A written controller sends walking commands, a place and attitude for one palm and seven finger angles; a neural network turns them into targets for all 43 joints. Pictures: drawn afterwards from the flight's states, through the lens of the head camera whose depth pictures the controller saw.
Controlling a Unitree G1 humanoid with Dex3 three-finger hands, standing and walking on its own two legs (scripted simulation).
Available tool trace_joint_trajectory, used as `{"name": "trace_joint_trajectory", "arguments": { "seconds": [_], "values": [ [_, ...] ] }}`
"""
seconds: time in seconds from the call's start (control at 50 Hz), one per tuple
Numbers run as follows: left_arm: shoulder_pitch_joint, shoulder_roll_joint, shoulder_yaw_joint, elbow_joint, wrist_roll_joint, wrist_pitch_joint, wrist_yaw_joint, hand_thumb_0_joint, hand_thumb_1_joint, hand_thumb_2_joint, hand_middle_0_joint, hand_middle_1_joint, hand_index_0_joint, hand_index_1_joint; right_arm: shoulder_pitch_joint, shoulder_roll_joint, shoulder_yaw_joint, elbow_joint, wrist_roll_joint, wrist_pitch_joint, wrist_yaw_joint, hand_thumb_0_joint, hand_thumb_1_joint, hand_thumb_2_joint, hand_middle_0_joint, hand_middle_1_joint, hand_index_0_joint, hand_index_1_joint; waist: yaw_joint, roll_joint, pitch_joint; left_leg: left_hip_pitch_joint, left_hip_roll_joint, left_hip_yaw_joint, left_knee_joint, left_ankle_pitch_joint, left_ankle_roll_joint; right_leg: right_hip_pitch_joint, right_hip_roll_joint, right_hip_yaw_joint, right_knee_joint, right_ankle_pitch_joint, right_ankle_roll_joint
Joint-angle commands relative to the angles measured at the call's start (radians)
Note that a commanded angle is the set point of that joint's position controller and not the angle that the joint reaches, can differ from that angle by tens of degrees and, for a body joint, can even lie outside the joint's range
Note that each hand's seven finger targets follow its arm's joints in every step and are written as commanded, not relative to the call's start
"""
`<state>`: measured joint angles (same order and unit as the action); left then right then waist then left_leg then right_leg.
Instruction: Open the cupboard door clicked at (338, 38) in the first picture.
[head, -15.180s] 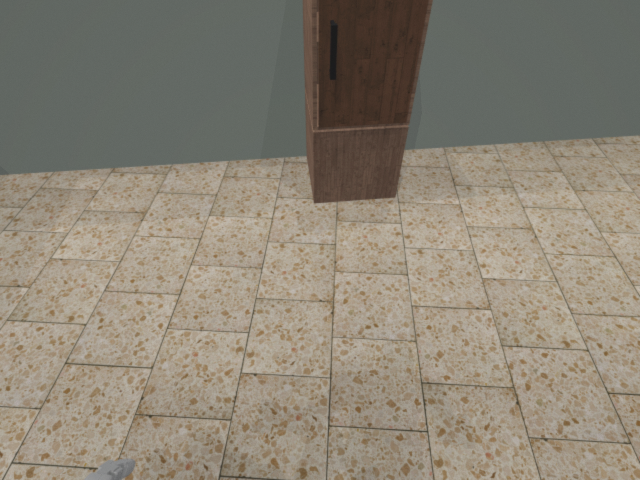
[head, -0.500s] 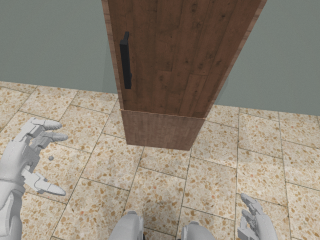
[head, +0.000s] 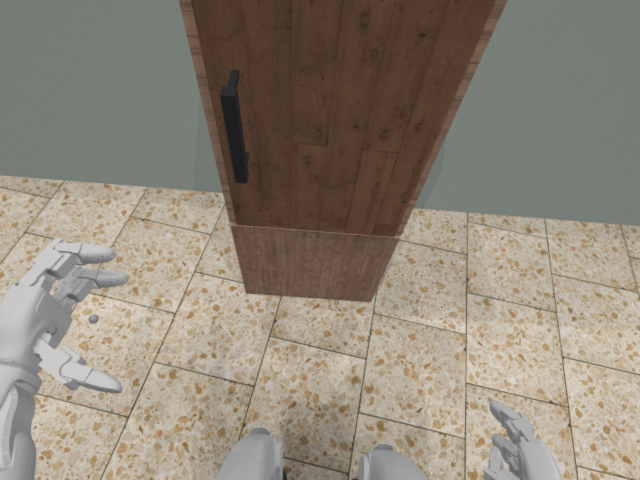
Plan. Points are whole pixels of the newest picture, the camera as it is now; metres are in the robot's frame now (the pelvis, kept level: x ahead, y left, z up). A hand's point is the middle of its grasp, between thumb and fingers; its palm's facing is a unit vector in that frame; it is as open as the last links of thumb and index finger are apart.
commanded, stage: raise the hand with hooked fingers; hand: left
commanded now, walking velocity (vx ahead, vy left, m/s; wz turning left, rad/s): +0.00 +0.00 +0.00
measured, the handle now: (238, 131) +0.60 +0.16 +0.03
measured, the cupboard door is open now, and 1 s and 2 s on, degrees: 0 0 0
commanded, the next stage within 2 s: move the hooked fingers beside the handle in 0.06 s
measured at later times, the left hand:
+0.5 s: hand (127, 270) +0.34 +0.25 +0.04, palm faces -0.03 -1.00 -0.05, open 14.0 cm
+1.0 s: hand (152, 217) +0.42 +0.25 +0.03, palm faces -0.03 -1.00 -0.02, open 14.0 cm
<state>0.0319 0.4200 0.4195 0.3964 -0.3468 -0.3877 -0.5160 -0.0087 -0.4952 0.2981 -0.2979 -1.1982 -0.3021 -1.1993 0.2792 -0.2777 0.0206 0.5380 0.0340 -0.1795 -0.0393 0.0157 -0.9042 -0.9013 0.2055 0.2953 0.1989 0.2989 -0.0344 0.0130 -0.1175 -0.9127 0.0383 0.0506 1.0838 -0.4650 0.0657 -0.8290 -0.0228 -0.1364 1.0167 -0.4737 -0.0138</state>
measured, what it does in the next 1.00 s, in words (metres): stands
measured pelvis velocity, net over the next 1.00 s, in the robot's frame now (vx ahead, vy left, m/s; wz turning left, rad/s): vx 0.00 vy -0.01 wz -0.02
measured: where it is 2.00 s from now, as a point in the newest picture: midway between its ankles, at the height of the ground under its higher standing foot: outside the picture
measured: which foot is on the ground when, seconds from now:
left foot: down 0.00-1.00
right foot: down 0.00-1.00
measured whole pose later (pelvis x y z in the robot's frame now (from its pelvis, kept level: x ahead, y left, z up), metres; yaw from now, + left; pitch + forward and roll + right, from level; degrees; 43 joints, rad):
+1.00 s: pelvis +0.00 -0.01 -0.01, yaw -1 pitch +21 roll -4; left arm -0.54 0.53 0.46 0.91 -0.23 -0.39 -0.49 -0.01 -0.50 0.30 -0.30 -1.20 -0.30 -1.20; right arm 0.31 -0.28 0.03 0.62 0.03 -0.07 -0.05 0.01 -0.91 -0.90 0.21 0.30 0.20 0.30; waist -0.10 0.01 -0.13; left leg -1.04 0.06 0.05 1.15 -0.49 0.06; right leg -0.96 0.00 -0.13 1.08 -0.49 -0.03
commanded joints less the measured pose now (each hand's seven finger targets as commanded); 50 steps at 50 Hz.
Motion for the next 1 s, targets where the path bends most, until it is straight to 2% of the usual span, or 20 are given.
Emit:
{"name": "trace_joint_trajectory", "arguments": {
  "seconds": [0.0, 0.14, 0.18, 0.2, 0.22, 0.28, 0.32, 0.38, 0.44, 0.5, 0.54, 0.58, 0.62, 0.7, 0.72, 0.74, 0.76, 0.8, 0.86, 0.98],
  "values": [
    [-0.137, 0.242, 0.104, -0.162, -0.045, -0.057, -0.001, 0.000, -0.500, 0.300, -0.300, -1.200, -0.300, -1.200, 0.005, -0.168, -0.067, -0.126, 0.007, -0.047, -0.021, 0.000, -0.900, -0.900, 0.200, 0.300, 0.200, 0.300, 0.009, 0.084, -0.258, 0.278, -0.013, -0.127, -0.182, 0.228, -0.046, 0.072, 0.051, 0.063, -0.118, 0.128, -0.019],
    [-0.169, 0.224, 0.080, -0.118, -0.048, -0.050, -0.026, 0.000, -0.500, 0.300, -0.300, -1.200, -0.300, -1.200, 0.000, -0.168, -0.064, -0.126, 0.012, -0.049, -0.029, 0.000, -0.900, -0.900, 0.200, 0.300, 0.200, 0.300, 0.001, 0.061, -0.257, 0.234, -0.021, -0.106, -0.156, 0.191, -0.035, 0.087, 0.046, 0.085, -0.126, 0.119, -0.014],
    [-0.275, 0.234, 0.064, -0.134, -0.036, -0.062, -0.025, 0.000, -0.500, 0.300, -0.300, -1.200, -0.300, -1.200, -0.001, -0.168, -0.062, -0.109, 0.010, -0.053, -0.034, 0.000, -0.900, -0.900, 0.200, 0.300, 0.200, 0.300, -0.015, 0.097, -0.265, 0.244, -0.018, -0.109, -0.142, 0.185, -0.034, 0.055, 0.043, 0.090, -0.116, 0.115, -0.013],
    [-0.325, 0.251, 0.071, -0.136, -0.035, -0.069, -0.022, 0.000, -0.500, 0.300, -0.300, -1.200, -0.300, -1.200, 0.005, -0.169, -0.059, -0.102, 0.006, -0.055, -0.038, 0.000, -0.900, -0.900, 0.200, 0.300, 0.200, 0.300, -0.022, 0.089, -0.268, 0.228, -0.018, -0.110, -0.126, 0.192, -0.032, 0.052, 0.045, 0.094, -0.106, 0.120, -0.016],
    [-0.350, 0.279, 0.090, -0.121, -0.027, -0.075, -0.020, 0.000, -0.500, 0.300, -0.300, -1.200, -0.300, -1.200, 0.010, -0.171, -0.060, -0.092, 0.007, -0.056, -0.041, 0.000, -0.900, -0.900, 0.200, 0.300, 0.200, 0.300, -0.019, 0.093, -0.281, 0.238, -0.014, -0.112, -0.126, 0.197, -0.034, 0.050, 0.045, 0.095, -0.102, 0.119, -0.016],
    [-0.417, 0.281, 0.083, -0.080, -0.021, -0.079, -0.018, 0.000, -0.500, 0.300, -0.300, -1.200, -0.300, -1.200, 0.007, -0.170, -0.055, -0.082, 0.008, -0.054, -0.046, 0.000, -0.900, -0.900, 0.200, 0.300, 0.200, 0.300, -0.023, 0.097, -0.281, 0.219, -0.016, -0.108, -0.119, 0.175, -0.033, 0.045, 0.041, 0.101, -0.102, 0.102, -0.014],
    [-0.455, 0.325, 0.116, -0.042, -0.012, -0.073, -0.018, 0.000, -0.500, 0.300, -0.300, -1.200, -0.300, -1.200, 0.015, -0.170, -0.053, -0.070, 0.006, -0.052, -0.049, 0.000, -0.900, -0.900, 0.200, 0.300, 0.200, 0.300, -0.013, 0.111, -0.323, 0.218, -0.014, -0.103, -0.105, 0.206, -0.033, 0.067, 0.040, 0.110, -0.092, 0.128, -0.017],
    [-0.459, 0.314, 0.098, 0.001, -0.004, -0.045, -0.023, 0.000, -0.500, 0.300, -0.300, -1.200, -0.300, -1.200, 0.020, -0.169, -0.055, -0.073, 0.010, -0.041, -0.047, 0.000, -0.900, -0.900, 0.200, 0.300, 0.200, 0.300, -0.007, 0.129, -0.355, 0.240, -0.015, -0.096, -0.109, 0.246, -0.033, 0.081, 0.038, 0.109, -0.091, 0.176, -0.014],
    [-0.448, 0.344, 0.126, 0.046, 0.000, -0.019, -0.020, 0.000, -0.500, 0.300, -0.300, -1.200, -0.300, -1.200, 0.035, -0.171, -0.057, -0.075, 0.010, -0.025, -0.040, 0.000, -0.900, -0.900, 0.200, 0.300, 0.200, 0.300, 0.004, 0.099, -0.385, 0.225, -0.015, -0.089, -0.104, 0.296, -0.032, 0.127, 0.038, 0.112, -0.086, 0.240, -0.010],
    [-0.465, 0.323, 0.112, 0.067, 0.001, -0.010, -0.011, 0.000, -0.500, 0.300, -0.300, -1.200, -0.300, -1.200, 0.044, -0.168, -0.060, -0.079, 0.009, -0.013, -0.032, 0.000, -0.900, -0.900, 0.200, 0.300, 0.200, 0.300, -0.003, 0.083, -0.379, 0.213, -0.014, -0.083, -0.096, 0.320, -0.029, 0.128, 0.041, 0.113, -0.083, 0.273, -0.009],
    [-0.483, 0.347, 0.132, 0.109, 0.009, -0.013, -0.003, 0.000, -0.500, 0.300, -0.300, -1.200, -0.300, -1.200, 0.058, -0.173, -0.061, -0.071, 0.009, 0.000, -0.028, 0.000, -0.900, -0.900, 0.200, 0.300, 0.200, 0.300, -0.007, 0.047, -0.365, 0.183, -0.013, -0.080, -0.093, 0.316, -0.029, 0.136, 0.041, 0.116, -0.083, 0.284, -0.004],
    [-0.535, 0.319, 0.107, 0.125, 0.015, -0.022, 0.007, 0.000, -0.500, 0.300, -0.300, -1.200, -0.300, -1.200, 0.061, -0.172, -0.063, -0.068, 0.008, 0.007, -0.025, 0.000, -0.900, -0.900, 0.200, 0.300, 0.200, 0.300, -0.024, 0.040, -0.347, 0.172, -0.013, -0.076, -0.089, 0.291, -0.027, 0.112, 0.042, 0.116, -0.084, 0.265, 0.000],
    [-0.593, 0.357, 0.131, 0.188, 0.028, -0.034, 0.011, 0.000, -0.500, 0.300, -0.300, -1.200, -0.300, -1.200, 0.078, -0.179, -0.062, -0.052, 0.005, 0.017, -0.025, 0.000, -0.900, -0.900, 0.200, 0.300, 0.200, 0.300, -0.032, 0.025, -0.333, 0.139, -0.011, -0.074, -0.075, 0.269, -0.026, 0.102, 0.043, 0.124, -0.080, 0.246, -0.002],
    [-0.677, 0.387, 0.134, 0.185, 0.040, -0.075, 0.000, 0.000, -0.500, 0.300, -0.300, -1.200, -0.300, -1.200, 0.091, -0.179, -0.066, -0.042, 0.001, 0.029, -0.025, 0.000, -0.900, -0.900, 0.200, 0.300, 0.200, 0.300, -0.033, 0.080, -0.391, 0.164, -0.011, -0.075, -0.061, 0.300, -0.024, 0.105, 0.044, 0.133, -0.061, 0.268, -0.009],
    [-0.705, 0.411, 0.144, 0.173, 0.051, -0.086, -0.002, 0.000, -0.500, 0.300, -0.300, -1.200, -0.300, -1.200, 0.099, -0.180, -0.067, -0.033, 0.000, 0.034, -0.025, 0.000, -0.900, -0.900, 0.200, 0.300, 0.200, 0.300, -0.029, 0.113, -0.431, 0.205, -0.008, -0.078, -0.064, 0.339, -0.026, 0.104, 0.045, 0.129, -0.055, 0.296, -0.009],
    [-0.713, 0.397, 0.127, 0.166, 0.055, -0.091, -0.005, 0.000, -0.500, 0.300, -0.300, -1.200, -0.300, -1.200, 0.103, -0.178, -0.070, -0.033, 0.001, 0.039, -0.023, 0.000, -0.900, -0.900, 0.200, 0.300, 0.200, 0.300, -0.030, 0.142, -0.446, 0.246, -0.006, -0.085, -0.071, 0.353, -0.030, 0.082, 0.046, 0.121, -0.055, 0.288, -0.010],
    [-0.737, 0.372, 0.102, 0.174, 0.055, -0.090, -0.007, 0.000, -0.500, 0.300, -0.300, -1.200, -0.300, -1.200, 0.102, -0.176, -0.069, -0.029, 0.001, 0.042, -0.022, 0.000, -0.900, -0.900, 0.200, 0.300, 0.200, 0.300, -0.040, 0.155, -0.436, 0.268, -0.005, -0.089, -0.072, 0.353, -0.031, 0.052, 0.047, 0.117, -0.059, 0.279, -0.010],
    [-0.791, 0.387, 0.104, 0.189, 0.060, -0.089, -0.002, 0.000, -0.500, 0.300, -0.300, -1.200, -0.300, -1.200, 0.115, -0.181, -0.068, -0.014, -0.001, 0.049, -0.025, 0.000, -0.900, -0.900, 0.200, 0.300, 0.200, 0.300, -0.050, 0.169, -0.437, 0.288, 0.001, -0.103, -0.069, 0.372, -0.031, 0.017, 0.051, 0.107, -0.053, 0.267, -0.014],
    [-0.814, 0.376, 0.098, 0.277, 0.072, -0.068, 0.012, 0.000, -0.500, 0.300, -0.300, -1.200, -0.300, -1.200, 0.125, -0.186, -0.069, -0.004, -0.001, 0.065, -0.024, 0.000, -0.900, -0.900, 0.200, 0.300, 0.200, 0.300, -0.058, 0.116, -0.398, 0.268, 0.003, -0.115, -0.082, 0.331, -0.033, -0.010, 0.051, 0.095, -0.063, 0.228, -0.010],
    [-0.908, 0.403, 0.097, 0.377, 0.113, -0.067, 0.046, 0.000, -0.500, 0.300, -0.300, -1.200, -0.300, -1.200, 0.150, -0.191, -0.065, 0.000, -0.008, 0.097, -0.019, 0.000, -0.900, -0.900, 0.200, 0.300, 0.200, 0.300, -0.063, 0.111, -0.413, 0.259, 0.004, -0.117, -0.073, 0.335, -0.033, -0.035, 0.050, 0.092, -0.052, 0.223, -0.009]
  ]
}}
